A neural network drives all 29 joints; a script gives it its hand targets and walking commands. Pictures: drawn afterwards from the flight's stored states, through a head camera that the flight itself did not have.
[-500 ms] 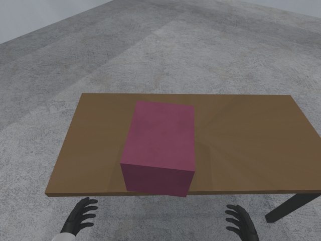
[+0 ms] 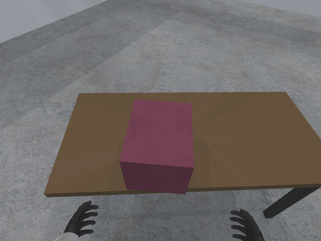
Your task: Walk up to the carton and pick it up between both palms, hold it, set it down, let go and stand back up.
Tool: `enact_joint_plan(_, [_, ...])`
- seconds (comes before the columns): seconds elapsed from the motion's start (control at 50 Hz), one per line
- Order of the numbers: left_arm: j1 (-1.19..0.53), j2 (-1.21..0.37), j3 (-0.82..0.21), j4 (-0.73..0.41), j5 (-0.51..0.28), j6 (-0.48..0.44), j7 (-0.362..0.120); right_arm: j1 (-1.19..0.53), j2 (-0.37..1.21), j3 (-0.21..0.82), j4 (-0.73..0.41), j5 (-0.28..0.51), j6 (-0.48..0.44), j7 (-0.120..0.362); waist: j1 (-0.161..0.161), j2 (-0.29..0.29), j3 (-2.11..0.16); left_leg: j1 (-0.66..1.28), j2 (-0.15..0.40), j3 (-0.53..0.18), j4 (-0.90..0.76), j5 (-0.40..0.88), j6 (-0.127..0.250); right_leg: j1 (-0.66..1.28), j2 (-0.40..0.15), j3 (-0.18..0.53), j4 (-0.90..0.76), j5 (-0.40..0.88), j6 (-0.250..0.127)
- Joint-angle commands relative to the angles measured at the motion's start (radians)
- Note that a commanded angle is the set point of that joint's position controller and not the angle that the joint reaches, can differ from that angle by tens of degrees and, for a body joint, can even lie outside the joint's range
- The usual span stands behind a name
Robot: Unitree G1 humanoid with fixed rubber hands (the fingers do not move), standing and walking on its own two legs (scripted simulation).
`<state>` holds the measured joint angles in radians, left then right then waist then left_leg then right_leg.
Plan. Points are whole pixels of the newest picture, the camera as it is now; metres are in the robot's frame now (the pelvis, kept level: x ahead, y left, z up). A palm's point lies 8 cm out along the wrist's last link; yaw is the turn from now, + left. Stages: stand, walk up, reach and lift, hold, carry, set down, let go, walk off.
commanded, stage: let go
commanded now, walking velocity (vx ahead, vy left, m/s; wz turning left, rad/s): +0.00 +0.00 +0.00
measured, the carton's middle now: (159, 145) +0.45 +0.02 -0.11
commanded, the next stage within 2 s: stand in 0.36 s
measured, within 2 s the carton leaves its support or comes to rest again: neither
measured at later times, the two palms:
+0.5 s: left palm (62, 240) +0.14 +0.25 -0.08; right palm out of the picture +0.13 -0.24 -0.10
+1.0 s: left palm out of the picture +0.03 +0.26 -0.11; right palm out of the picture +0.12 -0.23 -0.12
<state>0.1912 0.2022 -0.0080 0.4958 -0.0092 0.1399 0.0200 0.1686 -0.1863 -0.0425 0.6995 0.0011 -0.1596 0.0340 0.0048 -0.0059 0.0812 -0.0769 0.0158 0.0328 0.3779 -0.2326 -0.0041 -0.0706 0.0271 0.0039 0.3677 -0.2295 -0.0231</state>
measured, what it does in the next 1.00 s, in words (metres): stands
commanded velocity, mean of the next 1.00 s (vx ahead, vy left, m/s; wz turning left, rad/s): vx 0.00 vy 0.00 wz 0.00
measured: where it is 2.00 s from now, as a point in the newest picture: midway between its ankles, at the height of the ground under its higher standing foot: outside the picture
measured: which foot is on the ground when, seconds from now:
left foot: down 0.00-1.00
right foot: down 0.00-1.00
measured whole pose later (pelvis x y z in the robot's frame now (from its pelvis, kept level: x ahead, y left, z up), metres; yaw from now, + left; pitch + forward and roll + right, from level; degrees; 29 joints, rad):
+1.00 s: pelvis +0.00 +0.00 -0.01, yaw +8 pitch +1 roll +0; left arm 0.34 0.21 0.04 0.73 0.02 0.01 0.02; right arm 0.29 -0.23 -0.02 0.80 -0.03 0.00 0.00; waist 0.03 0.01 -0.03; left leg -0.24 -0.03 -0.08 0.48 -0.26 0.00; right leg -0.18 -0.02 -0.12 0.45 -0.29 -0.02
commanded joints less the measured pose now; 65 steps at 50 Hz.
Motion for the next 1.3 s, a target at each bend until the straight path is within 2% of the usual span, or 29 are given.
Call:
enact_joint_plan(0.0, [-0.056, 0.095, 0.033, -0.102, 0.005, -0.012, 0.001, -0.047, -0.105, -0.024, -0.098, 0.006, -0.025, 0.000, 0.001, 0.012, -0.089, 0.102, -0.005, 0.017, -0.014, 0.256, -0.017, -0.098, -0.020, -0.009, -0.072, 0.163, 0.002])
enact_joint_plan(0.08, [-0.038, 0.102, 0.037, -0.090, 0.001, -0.027, -0.004, -0.033, -0.122, -0.017, -0.103, 0.002, -0.040, 0.002, 0.004, -0.020, -0.102, 0.101, -0.011, 0.020, -0.008, 0.277, -0.018, -0.071, -0.019, -0.008, -0.069, 0.216, 0.009])
enact_joint_plan(0.28, [-0.044, 0.097, 0.025, -0.094, 0.003, -0.026, -0.004, -0.034, -0.118, -0.019, -0.098, 0.010, -0.040, 0.003, 0.007, 0.020, -0.082, 0.113, -0.004, 0.017, -0.009, 0.245, -0.025, -0.122, -0.020, -0.014, -0.078, 0.152, -0.001])
enact_joint_plan(0.34, [-0.057, 0.105, 0.029, -0.106, 0.009, -0.022, -0.006, -0.035, -0.124, -0.034, -0.106, 0.003, -0.037, 0.000, 0.001, -0.006, -0.069, 0.096, -0.004, 0.018, -0.013, 0.244, -0.019, -0.108, -0.018, -0.014, -0.080, 0.162, -0.002])
enact_joint_plan(0.36, [-0.023, 0.169, 0.078, -0.054, 0.082, -0.081, -0.011, 0.051, -0.175, -0.043, -0.024, -0.023, 0.081, -0.025, 0.018, 0.147, -0.082, -0.127, 0.097, -0.097, 0.008, 0.390, 0.007, -0.020, -0.103, 0.026, -0.002, 0.143, 0.036])
enact_joint_plan(0.38, [0.013, 0.196, 0.087, -0.034, 0.067, -0.099, -0.016, 0.066, -0.168, -0.040, -0.032, -0.032, 0.130, -0.029, 0.022, 0.087, -0.109, -0.221, 0.096, -0.107, 0.003, 0.255, 0.011, 0.062, -0.105, 0.012, -0.011, 0.070, 0.045])
enact_joint_plan(0.4, [0.035, 0.160, 0.083, -0.025, 0.059, -0.113, -0.019, 0.021, -0.162, -0.038, -0.059, -0.035, 0.148, -0.025, 0.037, 0.086, -0.119, -0.196, 0.083, -0.098, 0.016, 0.239, 0.019, 0.035, -0.121, 0.036, 0.006, 0.138, 0.042])
enact_joint_plan(0.44, [0.024, 0.133, 0.071, 0.005, 0.049, -0.128, -0.014, 0.051, -0.159, -0.041, -0.061, -0.027, 0.158, -0.024, 0.014, -0.056, -0.174, -0.142, 0.076, -0.093, 0.040, 0.204, 0.012, -0.006, -0.111, 0.014, 0.018, 0.176, 0.037])
enact_joint_plan(0.48, [0.006, 0.137, 0.075, 0.006, 0.047, -0.125, -0.007, 0.066, -0.143, -0.037, -0.041, -0.023, 0.162, -0.018, 0.009, -0.002, -0.126, -0.213, 0.046, -0.091, 0.035, 0.111, -0.001, -0.049, -0.128, 0.034, -0.002, 0.118, 0.029])
enact_joint_plan(0.58, [0.040, 0.139, 0.074, 0.044, 0.035, -0.135, -0.004, 0.068, -0.148, -0.032, -0.019, -0.036, 0.160, -0.010, 0.019, -0.053, -0.100, -0.214, 0.058, -0.126, 0.028, 0.160, 0.009, -0.088, -0.129, 0.005, -0.006, 0.043, 0.025])
enact_joint_plan(0.62, [0.027, 0.151, 0.086, 0.051, 0.038, -0.137, -0.005, 0.089, -0.168, -0.034, -0.007, -0.032, 0.153, -0.013, 0.012, 0.076, -0.146, -0.227, 0.051, -0.139, 0.013, 0.136, 0.015, -0.050, -0.128, 0.005, 0.005, 0.009, 0.017])
enact_joint_plan(0.72, [0.091, 0.158, 0.081, 0.096, 0.039, -0.146, -0.005, 0.114, -0.145, -0.019, 0.013, -0.034, 0.146, -0.018, 0.019, 0.008, -0.115, -0.214, 0.046, -0.160, 0.032, 0.187, 0.014, -0.088, -0.131, -0.018, 0.001, 0.017, 0.017])
enact_joint_plan(0.74, [0.087, 0.138, 0.079, 0.111, 0.036, -0.141, -0.007, 0.132, -0.146, -0.022, 0.013, -0.027, 0.151, -0.026, 0.000, -0.001, -0.112, -0.236, 0.041, -0.170, 0.017, 0.126, 0.017, -0.087, -0.120, -0.033, 0.011, -0.011, 0.023])
enact_joint_plan(0.76, [0.122, 0.125, 0.072, 0.120, 0.031, -0.144, 0.001, 0.141, -0.153, -0.020, 0.018, -0.029, 0.152, -0.032, 0.014, -0.014, -0.076, -0.242, 0.044, -0.169, 0.015, 0.110, 0.015, -0.104, -0.121, -0.015, 0.003, -0.009, 0.016])
enact_joint_plan(0.78, [0.122, 0.117, 0.068, 0.124, 0.035, -0.146, 0.003, 0.115, -0.152, -0.017, 0.011, -0.029, 0.150, -0.029, 0.020, 0.014, -0.111, -0.219, 0.047, -0.168, 0.026, 0.152, 0.025, -0.083, -0.133, -0.017, -0.009, 0.018, 0.010])
enact_joint_plan(0.86, [0.101, 0.140, 0.077, 0.133, 0.031, -0.150, 0.004, 0.112, -0.159, -0.016, 0.022, -0.029, 0.147, -0.033, 0.013, -0.016, -0.127, -0.217, 0.045, -0.186, 0.030, 0.188, 0.033, -0.050, -0.133, -0.030, 0.008, 0.048, 0.005])
enact_joint_plan(0.88, [0.163, 0.154, 0.084, 0.153, 0.030, -0.152, 0.005, 0.114, -0.152, -0.011, 0.029, -0.030, 0.145, -0.032, 0.031, 0.048, -0.161, -0.181, 0.038, -0.174, 0.051, 0.222, 0.037, -0.060, -0.137, -0.028, 0.006, 0.051, 0.002])
enact_joint_plan(0.92, [0.172, 0.132, 0.076, 0.175, 0.030, -0.151, 0.009, 0.139, -0.154, -0.014, 0.042, -0.027, 0.143, -0.037, 0.022, 0.023, -0.108, -0.182, 0.048, -0.184, 0.042, 0.233, 0.033, -0.076, -0.138, -0.033, 0.004, 0.062, -0.001])
enact_joint_plan(0.96, [0.178, 0.117, 0.075, 0.188, 0.032, -0.149, 0.010, 0.171, -0.167, -0.017, 0.061, -0.026, 0.151, -0.043, 0.013, 0.073, -0.084, -0.200, 0.034, -0.171, 0.035, 0.227, 0.028, -0.077, -0.143, -0.023, -0.003, 0.074, -0.007])
enact_joint_plan(0.98, [0.199, 0.136, 0.080, 0.203, 0.026, -0.149, 0.009, 0.172, -0.149, -0.011, 0.069, -0.029, 0.151, -0.045, 0.010, 0.006, -0.110, -0.167, 0.046, -0.189, 0.045, 0.262, 0.037, -0.066, -0.138, -0.033, 0.006, 0.092, -0.005])
enact_joint_plan(1.0, [0.176, 0.121, 0.079, 0.200, 0.029, -0.152, 0.006, 0.160, -0.162, -0.014, 0.069, -0.031, 0.152, -0.047, 0.014, 0.037, -0.105, -0.187, 0.051, -0.190, 0.042, 0.281, 0.044, -0.046, -0.136, -0.040, 0.011, 0.100, -0.004])
enact_joint_plan(1.02, [0.176, 0.108, 0.072, 0.210, 0.028, -0.147, 0.007, 0.145, -0.167, -0.016, 0.061, -0.026, 0.152, -0.049, 0.009, -0.009, -0.084, -0.198, 0.045, -0.183, 0.023, 0.229, 0.042, -0.064, -0.131, -0.050, 0.007, 0.077, 0.001])
enact_joint_plan(1.08, [0.182, 0.149, 0.086, 0.226, 0.032, -0.146, 0.010, 0.130, -0.153, -0.009, 0.078, -0.021, 0.157, -0.057, 0.019, 0.024, -0.055, -0.201, 0.041, -0.186, 0.030, 0.266, 0.033, -0.056, -0.143, -0.043, -0.014, 0.106, 0.000])
enact_joint_plan(1.12, [0.224, 0.145, 0.085, 0.250, 0.027, -0.145, 0.008, 0.147, -0.143, -0.009, 0.082, -0.018, 0.150, -0.051, 0.022, 0.001, -0.107, -0.190, 0.035, -0.178, 0.022, 0.262, 0.031, -0.019, -0.134, -0.058, 0.005, 0.107, -0.002])
enact_joint_plan(1.14, [0.211, 0.140, 0.088, 0.249, 0.028, -0.151, 0.007, 0.158, -0.162, -0.011, 0.099, -0.020, 0.153, -0.057, 0.017, 0.073, -0.075, -0.191, 0.029, -0.185, 0.026, 0.269, 0.037, -0.034, -0.147, -0.039, -0.002, 0.101, -0.006])
enact_joint_plan(1.2, [0.189, 0.126, 0.082, 0.272, 0.027, -0.143, 0.011, 0.159, -0.156, -0.015, 0.112, -0.017, 0.155, -0.055, 0.011, 0.031, -0.054, -0.221, 0.032, -0.193, 0.008, 0.218, 0.036, -0.031, -0.142, -0.050, -0.021, 0.062, -0.010])
enact_joint_plan(1.22, [0.209, 0.106, 0.076, 0.280, 0.030, -0.143, 0.012, 0.155, -0.133, -0.006, 0.127, -0.016, 0.157, -0.057, 0.021, 0.053, -0.036, -0.207, 0.032, -0.190, 0.007, 0.207, 0.033, -0.060, -0.146, -0.045, -0.026, 0.057, -0.005])
enact_joint_plan(1.24, [0.216, 0.094, 0.071, 0.297, 0.027, -0.139, 0.008, 0.147, -0.129, -0.006, 0.127, -0.021, 0.159, -0.057, 0.019, -0.008, -0.043, -0.205, 0.032, -0.199, 0.012, 0.197, 0.034, -0.059, -0.135, -0.048, -0.033, 0.037, -0.012])
enact_joint_plan(1.28, [0.193, 0.127, 0.081, 0.310, 0.035, -0.141, 0.014, 0.143, -0.133, -0.005, 0.132, -0.017, 0.159, -0.054, 0.010, -0.033, -0.106, -0.167, 0.025, -0.176, 0.020, 0.160, 0.026, -0.038, -0.146, -0.057, -0.047, 0.030, -0.013])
